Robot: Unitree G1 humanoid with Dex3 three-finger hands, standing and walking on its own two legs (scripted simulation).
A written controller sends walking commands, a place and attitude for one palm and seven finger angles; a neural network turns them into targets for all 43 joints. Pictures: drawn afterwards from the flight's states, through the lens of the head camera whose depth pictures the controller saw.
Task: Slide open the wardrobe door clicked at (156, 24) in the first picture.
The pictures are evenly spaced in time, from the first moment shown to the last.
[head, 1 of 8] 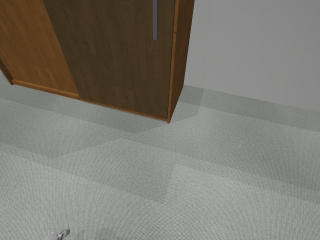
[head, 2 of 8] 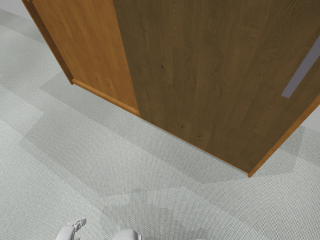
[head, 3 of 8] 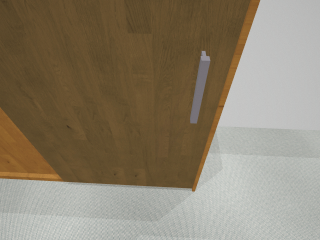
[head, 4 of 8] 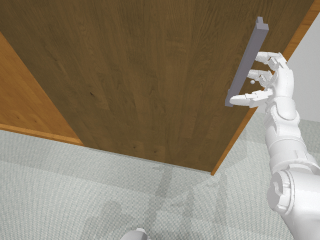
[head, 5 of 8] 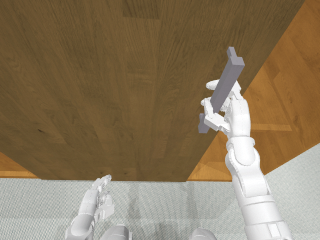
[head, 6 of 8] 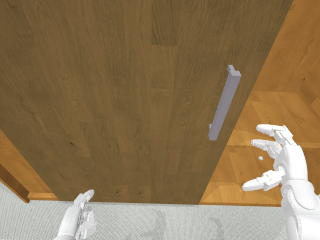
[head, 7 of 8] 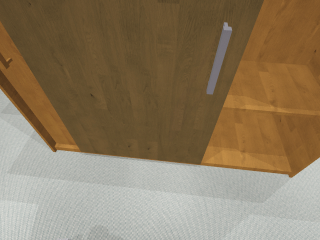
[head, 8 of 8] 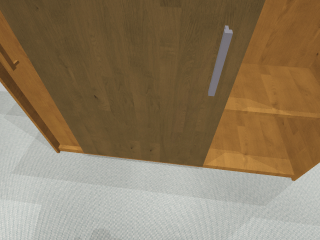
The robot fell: no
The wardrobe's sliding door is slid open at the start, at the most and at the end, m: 0.00 0.61 0.60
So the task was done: yes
